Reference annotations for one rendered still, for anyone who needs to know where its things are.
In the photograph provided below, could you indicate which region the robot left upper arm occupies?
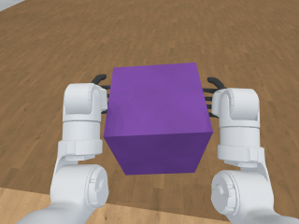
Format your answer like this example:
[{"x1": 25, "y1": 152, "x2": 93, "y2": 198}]
[{"x1": 16, "y1": 164, "x2": 109, "y2": 224}]

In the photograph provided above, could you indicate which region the robot left forearm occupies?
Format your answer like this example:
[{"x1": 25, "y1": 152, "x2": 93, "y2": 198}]
[{"x1": 50, "y1": 83, "x2": 107, "y2": 198}]

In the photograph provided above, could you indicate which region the robot right upper arm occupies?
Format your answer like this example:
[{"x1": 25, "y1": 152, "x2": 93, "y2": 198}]
[{"x1": 210, "y1": 170, "x2": 299, "y2": 224}]

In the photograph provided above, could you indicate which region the robot left hand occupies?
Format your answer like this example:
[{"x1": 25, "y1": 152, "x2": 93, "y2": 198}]
[{"x1": 92, "y1": 74, "x2": 111, "y2": 114}]

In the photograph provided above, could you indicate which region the carton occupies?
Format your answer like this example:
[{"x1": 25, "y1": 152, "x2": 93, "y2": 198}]
[{"x1": 103, "y1": 63, "x2": 213, "y2": 175}]

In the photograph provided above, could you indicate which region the robot right hand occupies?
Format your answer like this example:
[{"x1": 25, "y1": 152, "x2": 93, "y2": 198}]
[{"x1": 203, "y1": 77, "x2": 227, "y2": 118}]

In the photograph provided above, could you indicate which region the robot right forearm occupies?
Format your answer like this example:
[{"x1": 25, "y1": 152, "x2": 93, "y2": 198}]
[{"x1": 211, "y1": 88, "x2": 274, "y2": 205}]

